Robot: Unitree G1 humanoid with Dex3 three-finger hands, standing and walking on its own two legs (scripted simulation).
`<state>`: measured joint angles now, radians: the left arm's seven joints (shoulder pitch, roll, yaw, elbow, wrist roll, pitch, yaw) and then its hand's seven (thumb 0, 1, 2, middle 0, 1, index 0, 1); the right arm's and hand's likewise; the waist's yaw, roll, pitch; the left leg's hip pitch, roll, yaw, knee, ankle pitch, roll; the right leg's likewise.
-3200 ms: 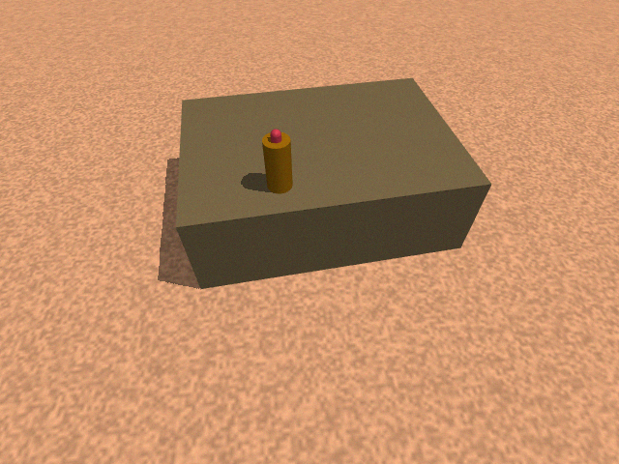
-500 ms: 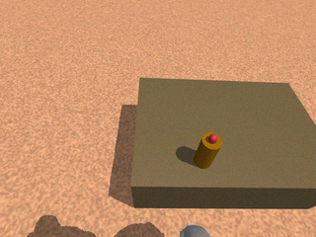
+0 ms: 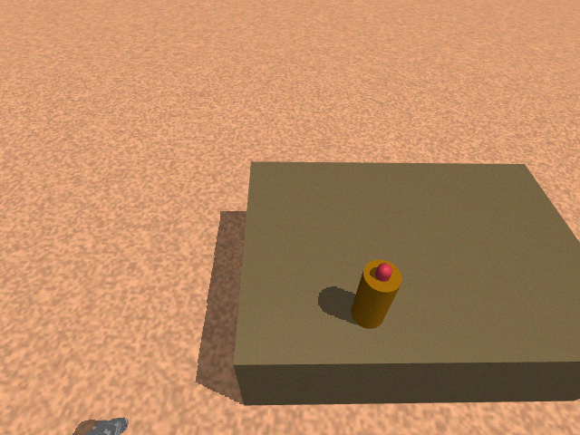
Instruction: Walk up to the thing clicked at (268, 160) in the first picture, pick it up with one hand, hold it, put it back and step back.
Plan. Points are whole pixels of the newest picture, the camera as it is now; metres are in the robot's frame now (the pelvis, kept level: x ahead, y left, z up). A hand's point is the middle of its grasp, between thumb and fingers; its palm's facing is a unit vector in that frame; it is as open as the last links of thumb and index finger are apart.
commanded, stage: walk up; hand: right
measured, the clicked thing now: (375, 292) +0.50 -0.21 -0.30
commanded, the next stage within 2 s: stand in 0.98 s
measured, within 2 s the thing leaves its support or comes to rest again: neither
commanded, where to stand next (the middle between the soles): +0.06 +0.00 m, yaw +0 degrees
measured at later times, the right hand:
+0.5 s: hand out of the picture +0.12 -0.25 -0.15, palm faces -0.06 +0.94 -0.33, open 7.4 cm
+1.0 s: hand out of the picture +0.10 -0.26 -0.15, palm faces -0.04 +0.93 -0.36, open 7.4 cm
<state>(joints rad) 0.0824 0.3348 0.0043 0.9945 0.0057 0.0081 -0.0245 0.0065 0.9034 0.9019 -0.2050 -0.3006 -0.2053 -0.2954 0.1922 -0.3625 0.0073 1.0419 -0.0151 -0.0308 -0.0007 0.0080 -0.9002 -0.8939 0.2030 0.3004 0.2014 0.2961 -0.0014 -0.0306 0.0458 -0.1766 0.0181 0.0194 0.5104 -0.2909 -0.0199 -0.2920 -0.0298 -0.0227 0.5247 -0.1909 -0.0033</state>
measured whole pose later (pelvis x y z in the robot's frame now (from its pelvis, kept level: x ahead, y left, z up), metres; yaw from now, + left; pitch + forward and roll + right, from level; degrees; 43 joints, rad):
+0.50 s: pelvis +0.02 +0.00 +0.01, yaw +1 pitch -2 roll +0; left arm 0.10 0.34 0.02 1.17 0.00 0.01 -0.02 0.01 0.91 0.90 -0.20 -0.30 -0.20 -0.29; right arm 0.09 -0.36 0.00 1.12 -0.01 -0.03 0.00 0.01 -0.90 -0.89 0.20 0.30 0.20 0.30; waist 0.02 0.02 0.05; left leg -0.08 0.02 0.00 0.35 -0.23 -0.02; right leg -0.19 -0.02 -0.04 0.36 -0.13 0.00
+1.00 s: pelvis +0.02 +0.00 +0.01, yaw +1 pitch -2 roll +0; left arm 0.05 0.33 0.03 1.14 0.01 0.01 -0.02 0.01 0.91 0.90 -0.20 -0.30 -0.20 -0.30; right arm 0.11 -0.36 0.00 1.14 -0.01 -0.02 -0.01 0.01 -0.90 -0.89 0.20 0.30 0.20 0.30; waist 0.00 0.00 0.05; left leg -0.06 0.03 0.00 0.32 -0.22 -0.03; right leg -0.17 -0.01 -0.05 0.34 -0.13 -0.01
